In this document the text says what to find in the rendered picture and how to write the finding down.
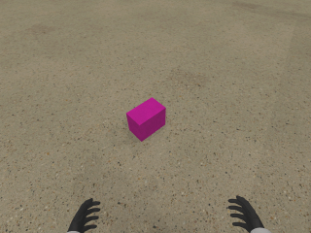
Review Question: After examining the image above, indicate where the robot right hand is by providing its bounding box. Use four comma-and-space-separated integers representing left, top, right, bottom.
227, 195, 264, 233

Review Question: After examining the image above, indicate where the robot left hand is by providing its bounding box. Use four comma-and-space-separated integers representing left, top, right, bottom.
67, 198, 100, 233

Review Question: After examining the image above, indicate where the carton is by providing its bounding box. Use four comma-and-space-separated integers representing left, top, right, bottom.
126, 97, 166, 142

